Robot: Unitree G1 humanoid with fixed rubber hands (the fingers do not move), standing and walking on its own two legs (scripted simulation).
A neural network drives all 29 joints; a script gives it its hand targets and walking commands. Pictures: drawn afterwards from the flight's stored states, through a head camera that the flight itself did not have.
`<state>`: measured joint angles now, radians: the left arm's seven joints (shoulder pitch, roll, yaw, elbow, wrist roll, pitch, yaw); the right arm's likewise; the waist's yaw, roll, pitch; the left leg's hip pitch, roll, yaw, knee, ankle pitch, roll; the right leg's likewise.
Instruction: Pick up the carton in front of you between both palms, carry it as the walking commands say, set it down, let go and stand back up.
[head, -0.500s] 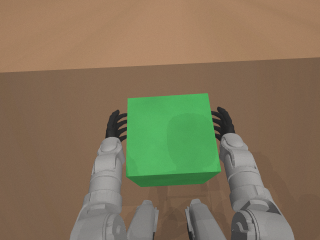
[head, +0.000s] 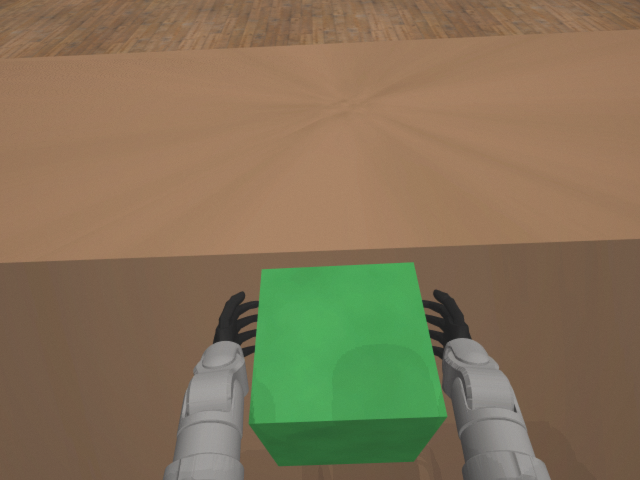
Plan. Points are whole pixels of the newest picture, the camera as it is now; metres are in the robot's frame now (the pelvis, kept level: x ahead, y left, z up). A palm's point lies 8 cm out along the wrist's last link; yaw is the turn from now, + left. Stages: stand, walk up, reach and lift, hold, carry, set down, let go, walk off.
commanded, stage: reach and lift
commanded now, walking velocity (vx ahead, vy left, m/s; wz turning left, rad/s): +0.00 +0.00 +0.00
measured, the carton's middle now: (341, 370) +0.29 +0.00 -0.07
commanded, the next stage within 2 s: hold in 1.06 s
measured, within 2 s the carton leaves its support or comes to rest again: neither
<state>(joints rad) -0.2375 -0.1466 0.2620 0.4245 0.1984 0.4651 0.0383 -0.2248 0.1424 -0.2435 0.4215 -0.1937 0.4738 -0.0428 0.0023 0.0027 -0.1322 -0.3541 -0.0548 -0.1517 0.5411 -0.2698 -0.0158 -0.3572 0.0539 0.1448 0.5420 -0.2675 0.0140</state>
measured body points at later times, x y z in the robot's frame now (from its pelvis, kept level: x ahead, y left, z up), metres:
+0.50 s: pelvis -0.02 +0.00 +0.01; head -0.04 +0.00 +0.46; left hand +0.30 +0.15 +0.03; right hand +0.29 -0.15 +0.02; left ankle +0.00 +0.13 -0.73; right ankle +0.01 -0.13 -0.73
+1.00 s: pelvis +0.00 +0.00 +0.01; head -0.04 +0.00 +0.46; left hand +0.30 +0.15 +0.04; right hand +0.30 -0.15 +0.04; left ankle +0.00 +0.13 -0.73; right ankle +0.01 -0.13 -0.73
